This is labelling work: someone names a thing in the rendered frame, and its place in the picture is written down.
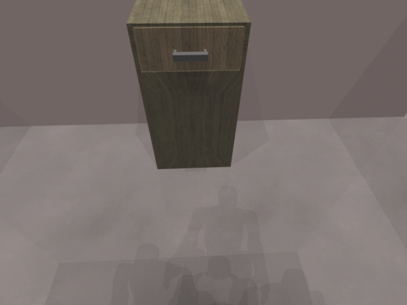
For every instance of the drawer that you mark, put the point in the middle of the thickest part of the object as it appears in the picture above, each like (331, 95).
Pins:
(157, 44)

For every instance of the cabinet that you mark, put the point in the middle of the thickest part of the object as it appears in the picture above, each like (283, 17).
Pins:
(191, 115)

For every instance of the handle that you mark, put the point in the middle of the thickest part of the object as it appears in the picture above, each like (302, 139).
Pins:
(193, 56)

